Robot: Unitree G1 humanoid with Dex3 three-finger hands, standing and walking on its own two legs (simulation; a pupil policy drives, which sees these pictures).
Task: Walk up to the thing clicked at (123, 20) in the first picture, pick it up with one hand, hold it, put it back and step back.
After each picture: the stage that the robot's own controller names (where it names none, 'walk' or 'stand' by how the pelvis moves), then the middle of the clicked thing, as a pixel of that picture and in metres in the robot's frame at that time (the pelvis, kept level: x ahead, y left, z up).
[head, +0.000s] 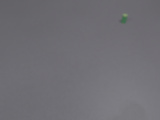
stand; (124, 18) +1.87 -0.61 -0.72
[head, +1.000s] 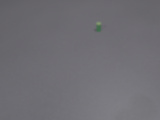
walk; (98, 27) +1.81 -0.11 -0.70
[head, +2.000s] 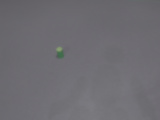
walk; (60, 52) +1.22 +0.31 -0.72
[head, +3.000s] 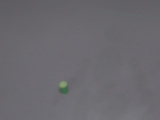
walk; (64, 87) +0.77 +0.24 -0.72
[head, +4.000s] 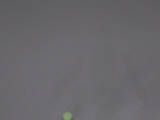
walk; (68, 119) +0.51 +0.16 -0.72
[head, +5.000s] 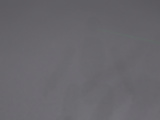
stand; out of the picture +0.39 +0.18 -0.71
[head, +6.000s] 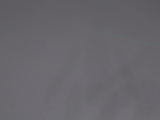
stand; out of the picture +0.37 +0.17 -0.72
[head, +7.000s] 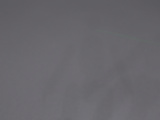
stand; out of the picture +0.37 +0.18 -0.72
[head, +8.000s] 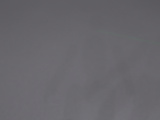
stand; out of the picture +0.37 +0.18 -0.73
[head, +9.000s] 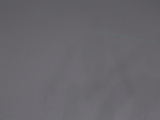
stand; out of the picture +0.36 +0.18 -0.73
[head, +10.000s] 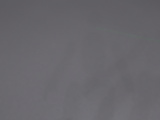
go down; out of the picture +0.36 +0.18 -0.72
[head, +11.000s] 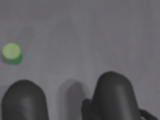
go down; (13, 54) +0.46 +0.21 -0.30
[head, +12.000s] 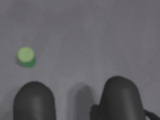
close in; (27, 58) +0.46 +0.19 -0.30
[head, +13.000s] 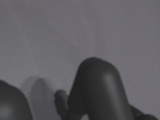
close in; out of the picture +0.45 +0.24 -0.23
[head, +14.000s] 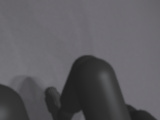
close; out of the picture +0.44 +0.25 -0.23
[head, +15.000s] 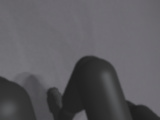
lift; out of the picture +0.41 +0.22 -0.24
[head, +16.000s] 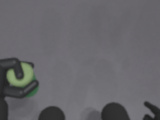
lift; (24, 81) +0.34 +0.18 -0.02
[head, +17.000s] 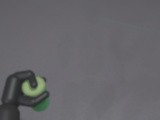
hold; (37, 94) +0.31 +0.16 +0.01
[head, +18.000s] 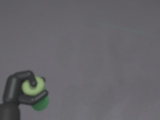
hold; (37, 94) +0.32 +0.16 +0.00
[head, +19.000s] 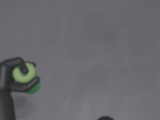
crouch; (28, 79) +0.37 +0.17 -0.06
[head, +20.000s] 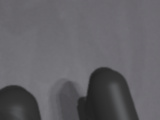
lower; out of the picture +0.49 +0.25 -0.12
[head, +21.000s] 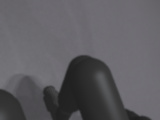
lower; out of the picture +0.45 +0.27 -0.24
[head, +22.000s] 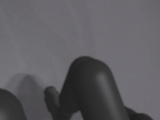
lower; out of the picture +0.45 +0.27 -0.24
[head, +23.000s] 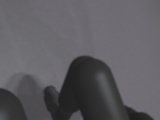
lower; out of the picture +0.45 +0.26 -0.24
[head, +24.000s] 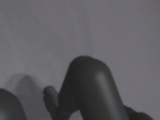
lower; out of the picture +0.45 +0.26 -0.24
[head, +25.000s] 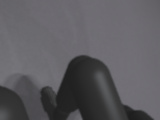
open; out of the picture +0.44 +0.24 -0.24
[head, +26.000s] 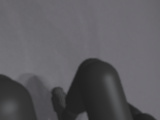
stand; out of the picture +0.44 +0.24 -0.24
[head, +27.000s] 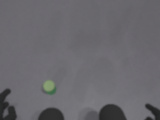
stand; (50, 87) +0.43 +0.16 -0.51
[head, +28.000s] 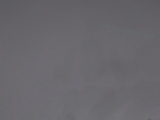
stand; out of the picture +0.39 +0.15 -0.66
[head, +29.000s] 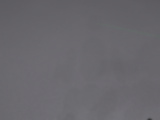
stand; out of the picture +0.39 +0.16 -0.66
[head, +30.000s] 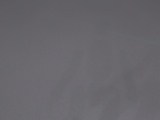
stand; out of the picture +0.40 +0.15 -0.72
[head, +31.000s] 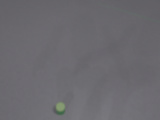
walk; (60, 108) +0.43 +0.09 -0.71
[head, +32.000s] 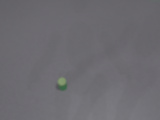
walk; (62, 84) +0.62 +0.16 -0.69
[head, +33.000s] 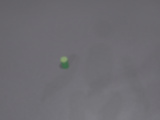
walk; (64, 63) +0.94 +0.21 -0.70
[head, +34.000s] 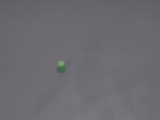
stand; (61, 67) +1.00 +0.19 -0.71
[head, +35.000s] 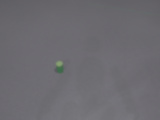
stand; (59, 67) +1.01 +0.20 -0.73
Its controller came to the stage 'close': yes
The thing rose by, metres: 0.71
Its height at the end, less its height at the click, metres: +0.00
